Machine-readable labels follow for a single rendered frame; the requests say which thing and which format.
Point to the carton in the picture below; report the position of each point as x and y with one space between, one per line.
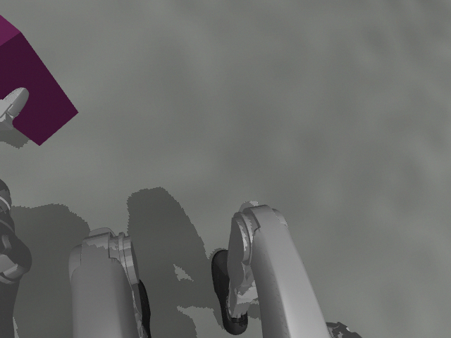
47 108

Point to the left robot arm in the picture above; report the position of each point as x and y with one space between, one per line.
15 261

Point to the left robot hand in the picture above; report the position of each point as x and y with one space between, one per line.
10 107

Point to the right robot hand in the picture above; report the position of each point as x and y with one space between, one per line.
338 330

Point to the right robot foot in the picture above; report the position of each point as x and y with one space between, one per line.
221 280

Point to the left robot foot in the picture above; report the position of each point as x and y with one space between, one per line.
145 310

